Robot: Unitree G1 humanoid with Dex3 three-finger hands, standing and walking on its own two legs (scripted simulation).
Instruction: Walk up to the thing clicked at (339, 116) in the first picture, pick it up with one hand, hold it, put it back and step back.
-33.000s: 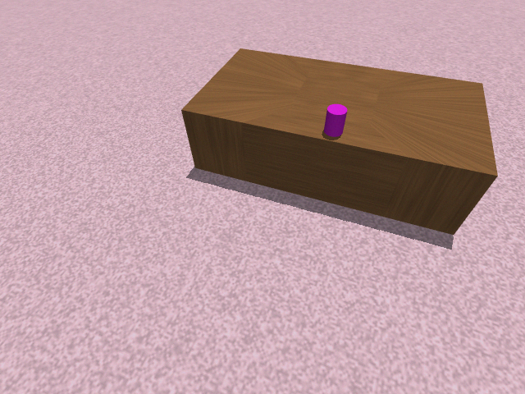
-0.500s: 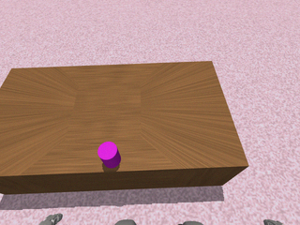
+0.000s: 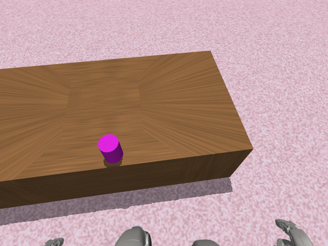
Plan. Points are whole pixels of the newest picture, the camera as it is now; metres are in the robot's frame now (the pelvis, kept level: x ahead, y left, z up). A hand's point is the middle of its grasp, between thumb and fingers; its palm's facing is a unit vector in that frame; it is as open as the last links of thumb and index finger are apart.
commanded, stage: step back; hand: left
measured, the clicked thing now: (111, 149) +0.49 +0.25 -0.31
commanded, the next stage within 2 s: none
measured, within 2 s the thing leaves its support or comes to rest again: neither
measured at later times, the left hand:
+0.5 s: hand out of the picture -0.03 +0.26 -0.14, palm faces +0.10 -0.93 -0.36, open 7.4 cm
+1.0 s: hand out of the picture -0.24 +0.21 -0.12, palm faces +0.06 -0.91 -0.42, open 7.4 cm
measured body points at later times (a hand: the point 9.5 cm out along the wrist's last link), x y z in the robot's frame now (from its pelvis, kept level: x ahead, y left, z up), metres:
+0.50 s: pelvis -0.14 -0.01 +0.00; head -0.09 +0.02 +0.45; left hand -0.03 +0.31 -0.12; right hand -0.04 -0.32 -0.11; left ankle -0.16 +0.10 -0.72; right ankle -0.04 -0.12 -0.70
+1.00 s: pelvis -0.29 -0.06 +0.01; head -0.24 -0.08 +0.46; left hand -0.24 +0.26 -0.09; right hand -0.16 -0.37 -0.12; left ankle -0.30 +0.09 -0.64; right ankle -0.26 -0.17 -0.72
